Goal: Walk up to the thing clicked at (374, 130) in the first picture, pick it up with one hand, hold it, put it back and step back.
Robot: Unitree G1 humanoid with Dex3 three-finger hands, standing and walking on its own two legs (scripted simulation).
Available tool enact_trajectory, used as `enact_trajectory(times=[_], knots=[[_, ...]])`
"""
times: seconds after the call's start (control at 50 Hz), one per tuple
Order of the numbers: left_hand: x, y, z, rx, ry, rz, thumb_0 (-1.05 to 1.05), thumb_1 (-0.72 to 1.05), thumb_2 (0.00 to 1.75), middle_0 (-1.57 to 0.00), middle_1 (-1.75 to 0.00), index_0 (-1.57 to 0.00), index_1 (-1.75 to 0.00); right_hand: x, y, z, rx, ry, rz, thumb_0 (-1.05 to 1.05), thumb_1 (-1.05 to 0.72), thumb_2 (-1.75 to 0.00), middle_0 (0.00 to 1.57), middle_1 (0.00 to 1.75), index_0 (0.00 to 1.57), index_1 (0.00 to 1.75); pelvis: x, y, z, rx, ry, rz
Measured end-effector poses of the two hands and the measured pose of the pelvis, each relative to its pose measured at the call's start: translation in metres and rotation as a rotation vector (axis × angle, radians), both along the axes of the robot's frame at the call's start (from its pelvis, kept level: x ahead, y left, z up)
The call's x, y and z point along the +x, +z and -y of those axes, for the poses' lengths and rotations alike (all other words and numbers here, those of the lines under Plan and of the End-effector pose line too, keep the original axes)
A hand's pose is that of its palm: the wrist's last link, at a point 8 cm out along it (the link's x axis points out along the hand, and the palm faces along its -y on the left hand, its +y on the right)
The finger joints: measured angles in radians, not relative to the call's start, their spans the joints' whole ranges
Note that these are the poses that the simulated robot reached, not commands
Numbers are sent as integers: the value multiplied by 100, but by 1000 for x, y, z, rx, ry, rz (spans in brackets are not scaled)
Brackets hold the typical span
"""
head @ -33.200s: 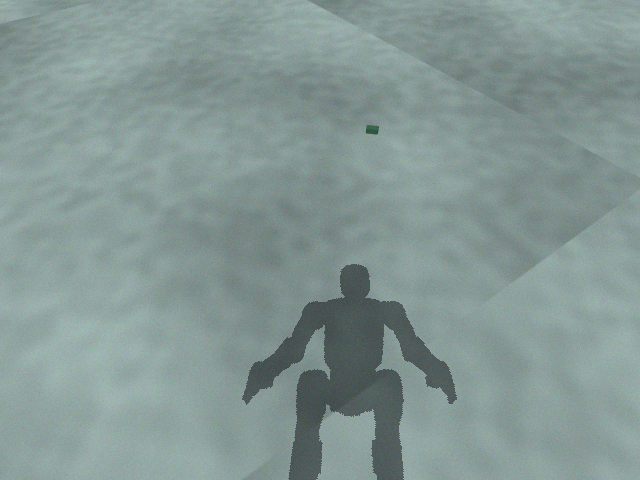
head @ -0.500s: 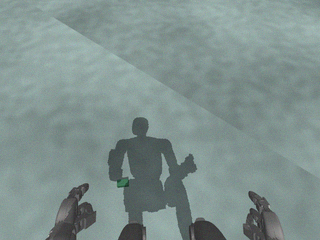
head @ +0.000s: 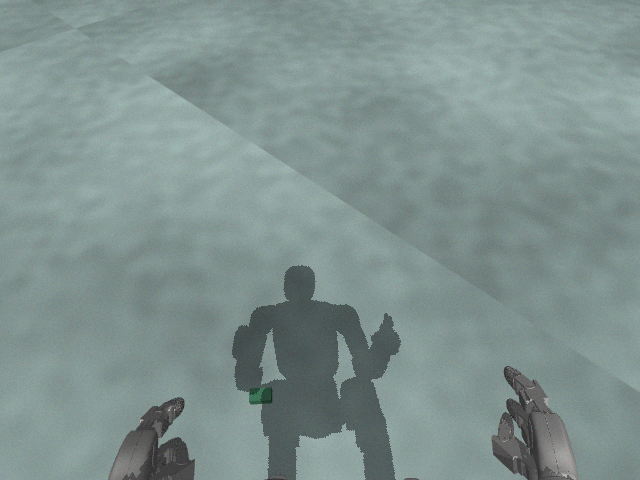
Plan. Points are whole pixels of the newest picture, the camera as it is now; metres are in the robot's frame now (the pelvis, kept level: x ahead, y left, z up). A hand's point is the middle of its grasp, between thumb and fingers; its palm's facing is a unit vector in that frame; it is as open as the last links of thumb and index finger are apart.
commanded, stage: home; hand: left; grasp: from above
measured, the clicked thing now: (260, 395) +0.46 +0.20 -0.70
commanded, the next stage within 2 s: stand in 1.68 s
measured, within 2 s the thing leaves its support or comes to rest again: neither
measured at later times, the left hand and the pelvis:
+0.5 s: hand (192, 468) +0.16 +0.18 -0.05, palm faces +0.04 -0.98 -0.20, open 7.4 cm; pelvis +0.00 +0.00 +0.00, yaw -1 degrees
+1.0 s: hand (191, 467) +0.16 +0.18 -0.05, palm faces +0.04 -0.98 -0.20, open 7.4 cm; pelvis +0.00 +0.00 +0.00, yaw -1 degrees
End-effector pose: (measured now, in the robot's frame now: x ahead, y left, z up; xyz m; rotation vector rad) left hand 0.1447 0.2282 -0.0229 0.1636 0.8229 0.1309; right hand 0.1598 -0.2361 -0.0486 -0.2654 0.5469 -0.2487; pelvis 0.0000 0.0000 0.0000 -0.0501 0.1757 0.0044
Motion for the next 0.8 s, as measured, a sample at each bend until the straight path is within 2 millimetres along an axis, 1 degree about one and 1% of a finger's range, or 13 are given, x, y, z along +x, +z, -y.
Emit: enact_trajectory(times=[0.24, 0.34, 0.56, 0.8], knots=[[3, 2, -1, 10, -14, 7, 1, 90, 90, -20, -30, -20, -30, -18, -8, 1, 10, -28, -46, 1, -90, -90, 21, 30, 20, 30, -1, 1, -2, 0, -7, 8], [3, 2, 0, 8, -17, 6, 1, 90, 90, -20, -30, -20, -30, -22, -10, 3, 11, -36, -54, 1, -90, -90, 21, 30, 20, 30, -2, 1, -1, 1, -10, 6], [2, 1, 2, 7, -17, 8, 1, 90, 90, -20, -30, -20, -30, -19, -8, 6, 4, -40, -38, 1, -90, -90, 21, 30, 20, 30, -2, 0, 0, 2, -10, 7], [1, 1, 2, 4, -17, 5, 1, 90, 90, -20, -30, -20, -30, -14, -5, 5, 2, -30, -20, 1, -90, -90, 21, 30, 20, 30, -2, 0, 0, 1, -7, 10]])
